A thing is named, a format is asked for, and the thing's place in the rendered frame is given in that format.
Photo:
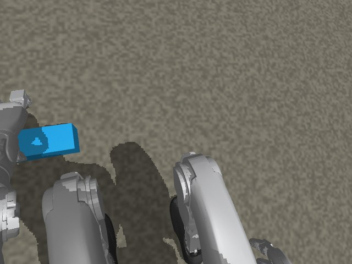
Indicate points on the right robot foot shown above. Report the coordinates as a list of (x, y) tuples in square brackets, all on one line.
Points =
[(178, 226)]

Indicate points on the carton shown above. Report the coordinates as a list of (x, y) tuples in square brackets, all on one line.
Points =
[(49, 141)]

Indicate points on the right robot hand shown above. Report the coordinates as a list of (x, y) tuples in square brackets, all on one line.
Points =
[(275, 255)]

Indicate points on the left robot hand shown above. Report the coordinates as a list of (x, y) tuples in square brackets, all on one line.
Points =
[(13, 115)]

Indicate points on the left robot arm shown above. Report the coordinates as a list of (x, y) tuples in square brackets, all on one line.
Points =
[(9, 207)]

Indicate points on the left robot foot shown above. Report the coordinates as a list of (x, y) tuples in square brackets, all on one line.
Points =
[(111, 239)]

